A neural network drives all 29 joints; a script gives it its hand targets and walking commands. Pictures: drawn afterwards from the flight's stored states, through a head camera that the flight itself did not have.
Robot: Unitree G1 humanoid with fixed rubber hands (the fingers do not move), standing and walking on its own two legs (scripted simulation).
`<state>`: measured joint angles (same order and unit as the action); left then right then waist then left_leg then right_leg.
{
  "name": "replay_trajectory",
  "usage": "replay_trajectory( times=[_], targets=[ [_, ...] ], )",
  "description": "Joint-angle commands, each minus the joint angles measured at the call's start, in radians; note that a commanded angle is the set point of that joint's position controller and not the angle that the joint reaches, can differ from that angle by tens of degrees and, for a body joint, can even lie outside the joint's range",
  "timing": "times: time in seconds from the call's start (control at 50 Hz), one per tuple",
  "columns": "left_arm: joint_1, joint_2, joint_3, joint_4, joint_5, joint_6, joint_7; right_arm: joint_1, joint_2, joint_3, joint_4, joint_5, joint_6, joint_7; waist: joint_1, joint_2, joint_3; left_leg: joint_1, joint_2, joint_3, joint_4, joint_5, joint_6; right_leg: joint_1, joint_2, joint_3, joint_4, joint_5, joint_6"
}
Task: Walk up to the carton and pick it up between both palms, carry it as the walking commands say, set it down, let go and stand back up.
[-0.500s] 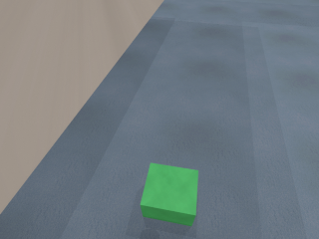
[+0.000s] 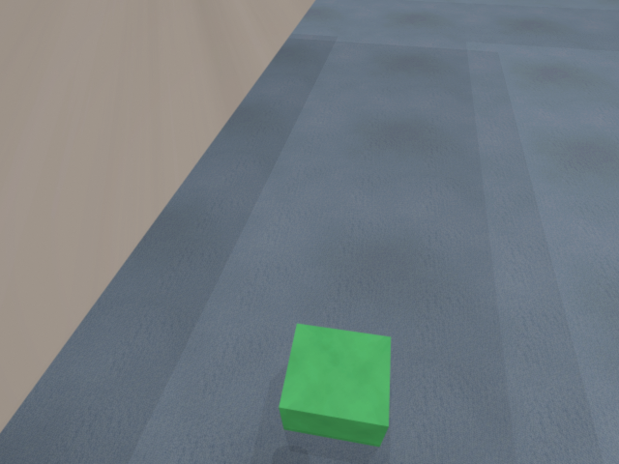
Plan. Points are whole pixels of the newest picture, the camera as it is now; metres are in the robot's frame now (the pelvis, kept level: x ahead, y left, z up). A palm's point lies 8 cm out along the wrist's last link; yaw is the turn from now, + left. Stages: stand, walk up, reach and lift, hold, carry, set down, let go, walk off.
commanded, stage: walk up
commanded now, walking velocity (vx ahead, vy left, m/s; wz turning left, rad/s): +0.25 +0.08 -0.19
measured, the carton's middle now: (337, 383) +0.50 -0.03 -0.68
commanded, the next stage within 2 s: stand in 1.66 s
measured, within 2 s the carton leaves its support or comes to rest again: neither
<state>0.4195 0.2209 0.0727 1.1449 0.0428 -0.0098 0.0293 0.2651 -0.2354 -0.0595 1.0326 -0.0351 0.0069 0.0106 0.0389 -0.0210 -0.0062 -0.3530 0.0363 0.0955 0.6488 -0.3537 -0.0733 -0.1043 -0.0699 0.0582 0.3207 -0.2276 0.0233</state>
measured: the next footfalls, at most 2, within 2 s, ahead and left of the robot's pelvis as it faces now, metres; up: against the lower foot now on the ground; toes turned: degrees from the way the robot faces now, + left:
left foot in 0.06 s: +0.08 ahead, +0.15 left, +0.00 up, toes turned +6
right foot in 0.56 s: +0.18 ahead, -0.14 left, +0.00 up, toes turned -10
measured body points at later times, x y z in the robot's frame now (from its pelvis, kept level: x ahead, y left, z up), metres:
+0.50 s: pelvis +0.09 +0.01 -0.01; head +0.13 +0.02 +0.44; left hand +0.22 +0.24 -0.16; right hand +0.02 -0.23 -0.15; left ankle +0.04 +0.15 -0.75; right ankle +0.14 -0.13 -0.72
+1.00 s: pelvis +0.06 +0.01 -0.02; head +0.08 +0.02 +0.43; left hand +0.15 +0.26 -0.17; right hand +0.07 -0.26 -0.16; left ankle +0.04 +0.12 -0.75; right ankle +0.14 -0.14 -0.75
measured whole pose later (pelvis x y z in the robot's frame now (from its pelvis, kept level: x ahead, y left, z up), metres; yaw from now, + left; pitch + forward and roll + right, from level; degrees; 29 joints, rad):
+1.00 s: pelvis +0.06 +0.01 -0.02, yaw -2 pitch -1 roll -1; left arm 0.15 0.23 0.06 1.00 0.03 0.06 0.03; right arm 0.24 -0.23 -0.04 1.01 -0.02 0.07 -0.02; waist -0.02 -0.02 0.06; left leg -0.20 0.02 0.04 0.57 -0.38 0.01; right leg -0.36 -0.09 -0.11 0.51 -0.13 0.01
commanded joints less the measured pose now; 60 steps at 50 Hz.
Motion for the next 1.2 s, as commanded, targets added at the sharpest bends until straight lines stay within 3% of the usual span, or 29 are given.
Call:
replay_trajectory(
  times=[0.0,0.04,0.06,0.08,0.1,0.12,0.16,0.2,0.22,0.26,0.36,0.48,0.52,0.54,0.56,0.58,0.6,0.66,0.7,0.82,0.9,0.94,0.96,0.98,1.0,1.02,1.06,1.1,1.18],
  targets=[
    [0.0,0.143,0.022,-0.032,-0.001,-0.012,-0.009,0.067,-0.006,0.016,-0.01,0.008,-0.013,-0.005,-0.043,-0.185,0.119,0.182,-0.013,0.045,-0.219,0.041,-0.008,-0.181,-0.13,0.123,-0.128,-0.259,-0.128],
    [0.028,0.099,0.009,-0.041,-0.001,-0.016,-0.013,0.187,-0.055,0.002,0.035,0.009,-0.036,-0.019,-0.078,-0.085,0.079,0.374,0.044,0.009,-0.297,0.1,0.007,-0.246,-0.064,0.093,0.039,-0.29,-0.088],
    [0.009,0.051,-0.007,-0.069,-0.004,-0.021,-0.015,0.238,-0.114,-0.014,0.038,0.001,-0.049,-0.025,-0.109,0.075,0.079,0.428,0.194,-0.196,-0.389,-0.017,0.046,-0.36,0.006,0.031,0.232,-0.268,-0.041],
    [-0.032,0.017,-0.023,-0.12,-0.003,-0.018,-0.01,0.271,-0.206,-0.039,0.03,0.004,-0.049,-0.027,-0.131,0.295,0.06,0.409,0.391,-0.508,-0.534,-0.216,0.148,-0.495,0.061,-0.056,0.471,-0.333,-0.014],
    [-0.062,0.044,-0.002,-0.126,-0.004,-0.007,-0.011,0.277,-0.211,-0.029,0.021,0.003,-0.054,-0.031,-0.105,0.179,0.087,0.339,0.476,-0.582,-0.562,-0.205,0.162,-0.513,0.002,-0.003,0.63,-0.294,-0.002],
    [-0.053,0.034,-0.004,-0.119,-0.005,-0.003,-0.011,0.184,-0.165,-0.008,0.006,0.006,-0.059,-0.037,-0.065,0.121,0.135,0.243,0.437,-0.462,-0.505,0.092,0.144,-0.482,-0.008,0.0,0.683,-0.259,0.01],
    [0.011,0.021,-0.008,-0.088,-0.012,0.0,-0.025,0.138,-0.084,0.013,0.0,0.004,-0.075,-0.036,-0.033,0.086,0.121,0.232,0.337,-0.257,-0.453,0.333,0.118,-0.426,-0.019,-0.012,0.712,-0.095,0.017],
    [0.019,0.054,0.018,-0.093,-0.023,0.025,-0.024,0.175,-0.104,0.011,0.012,0.016,-0.07,-0.054,-0.017,0.109,0.083,0.267,0.342,-0.18,-0.303,1.101,0.106,-0.408,0.017,-0.023,0.759,-0.09,0.049],
    [0.015,0.06,0.015,-0.091,-0.029,0.034,-0.022,0.168,-0.112,0.01,0.009,0.02,-0.07,-0.057,-0.017,0.179,0.044,0.286,0.346,-0.141,-0.274,1.292,0.123,-0.385,0.045,-0.038,0.781,-0.108,0.062],
    [-0.047,0.054,0.009,-0.105,-0.03,0.053,-0.024,0.158,-0.1,0.01,-0.003,0.017,-0.062,-0.059,-0.033,0.25,0.006,0.314,0.318,-0.082,-0.265,1.197,0.139,-0.402,0.067,-0.061,0.782,-0.09,0.07],
    [-0.241,0.036,-0.002,-0.183,-0.029,0.079,-0.042,0.215,-0.087,-0.009,0.008,0.006,-0.033,-0.067,-0.079,0.264,0.042,0.368,0.311,-0.057,-0.278,0.935,0.167,-0.491,0.038,-0.082,0.608,-0.068,0.076],
    [-0.261,0.024,-0.02,-0.186,-0.053,0.052,-0.045,0.13,-0.082,-0.033,0.009,-0.005,-0.024,-0.052,-0.052,0.292,0.049,0.239,0.278,-0.012,-0.301,0.663,0.143,-0.219,0.044,-0.115,0.299,-0.015,0.032],
    [-0.155,0.045,-0.016,-0.138,-0.046,0.024,-0.034,0.125,-0.057,-0.024,0.024,0.004,-0.012,-0.046,-0.015,0.179,0.031,0.192,0.195,0.044,-0.174,0.446,0.096,-0.048,0.015,-0.153,0.087,0.148,0.019],
    [-0.121,0.089,-0.005,-0.124,-0.034,0.003,-0.028,0.176,-0.008,-0.002,0.031,0.012,-0.008,-0.041,-0.013,0.044,-0.001,0.131,0.129,0.06,-0.096,0.206,0.065,0.043,-0.063,-0.123,0.074,0.342,0.014],
    [-0.1,0.149,0.006,-0.12,-0.021,-0.013,-0.022,0.222,0.039,0.012,0.028,0.025,0.001,-0.044,-0.011,-0.174,-0.015,0.009,0.051,0.019,0.104,-0.188,0.01,0.113,-0.239,0.107,0.049,0.741,-0.022],
    [-0.129,0.152,-0.007,-0.125,-0.035,-0.011,-0.008,0.271,0.037,0.029,0.051,0.043,0.024,-0.05,-0.01,-0.295,-0.096,0.067,0.045,-0.08,0.178,-0.278,0.017,0.083,-0.319,0.191,-0.034,0.742,-0.107],
    [-0.194,0.143,-0.012,-0.136,-0.036,-0.005,0.002,0.23,-0.006,0.01,0.06,0.038,0.037,-0.049,-0.03,-0.251,-0.043,0.073,0.053,-0.121,0.247,-0.264,0.028,0.014,-0.289,0.143,-0.065,0.643,-0.146],
    [-0.257,0.14,-0.009,-0.168,-0.042,0.013,0.022,0.149,-0.057,-0.028,0.042,0.022,0.053,-0.056,-0.061,-0.152,-0.03,-0.031,0.031,-0.116,0.417,-0.208,0.013,-0.003,-0.26,0.039,0.054,0.855,-0.157],
    [-0.249,0.125,-0.012,-0.179,-0.039,0.014,0.027,0.138,-0.054,-0.029,0.036,0.02,0.065,-0.057,-0.061,-0.117,-0.062,-0.051,0.02,-0.117,0.494,-0.168,0.005,-0.014,-0.272,0.032,0.068,0.85,-0.173],
    [-0.283,0.126,-0.002,-0.203,-0.011,0.039,0.016,0.079,-0.029,-0.002,-0.003,0.017,0.091,-0.041,-0.06,-0.17,-0.017,0.022,-0.021,-0.08,0.329,-0.134,0.032,-0.168,-0.239,0.019,-0.02,0.306,-0.166],
    [-0.251,0.16,0.019,-0.183,-0.006,0.054,0.011,0.083,-0.02,0.012,-0.021,0.024,0.078,-0.033,-0.055,-0.186,-0.023,0.105,-0.024,-0.075,0.102,-0.127,0.063,-0.157,-0.267,0.081,-0.049,0.161,-0.154],
    [-0.25,0.169,0.026,-0.166,-0.011,0.062,0.009,0.118,-0.013,0.016,-0.013,0.024,0.065,-0.027,-0.074,-0.145,-0.005,0.175,-0.017,-0.059,-0.079,-0.059,0.086,-0.192,-0.254,0.07,-0.043,0.011,-0.129],
    [-0.249,0.149,0.019,-0.158,-0.015,0.07,0.004,0.142,-0.02,0.018,0.0,0.019,0.055,-0.023,-0.088,-0.081,0.017,0.231,-0.007,-0.048,-0.22,0.02,0.095,-0.246,-0.202,0.022,0.013,-0.117,-0.102],
    [-0.201,0.078,-0.007,-0.152,-0.015,0.07,-0.003,0.146,-0.067,0.016,0.01,0.008,0.044,-0.021,-0.085,0.078,0.038,0.253,0.098,-0.168,-0.372,-0.055,0.116,-0.311,-0.098,-0.052,0.139,-0.233,-0.067],
    [-0.227,0.015,-0.035,-0.188,-0.012,0.07,-0.009,0.121,-0.153,0.002,-0.006,-0.006,0.032,-0.023,-0.102,0.356,0.087,0.147,0.32,-0.5,-0.597,-0.366,0.186,-0.447,0.04,-0.177,0.351,-0.262,-0.003],
    [-0.275,0.061,-0.009,-0.193,-0.022,0.082,-0.011,0.037,-0.162,-0.001,-0.025,-0.01,0.028,-0.023,-0.065,0.321,0.179,-0.069,0.352,-0.517,-0.659,-0.413,0.229,-0.373,0.044,-0.09,0.53,-0.257,0.0],
    [-0.17,0.057,-0.018,-0.136,-0.026,0.077,-0.02,-0.102,-0.089,0.026,-0.031,0.009,0.008,-0.035,0.007,0.164,0.162,-0.076,0.219,-0.288,-0.552,-0.166,0.176,-0.293,0.043,-0.027,0.598,-0.086,-0.003],
    [-0.123,0.055,-0.02,-0.09,-0.024,0.06,-0.016,-0.069,-0.047,0.039,-0.021,0.017,-0.014,-0.047,-0.01,0.132,0.101,0.074,0.16,-0.182,-0.477,0.03,0.163,-0.28,0.045,-0.038,0.559,-0.03,-0.006],
    [-0.137,0.002,-0.043,-0.083,-0.03,0.05,0.0,0.07,-0.032,0.038,0.04,0.016,-0.028,-0.051,-0.057,0.161,0.101,0.219,0.196,-0.197,-0.457,0.238,0.184,-0.256,0.031,-0.04,0.33,-0.111,0.003]
  ],
)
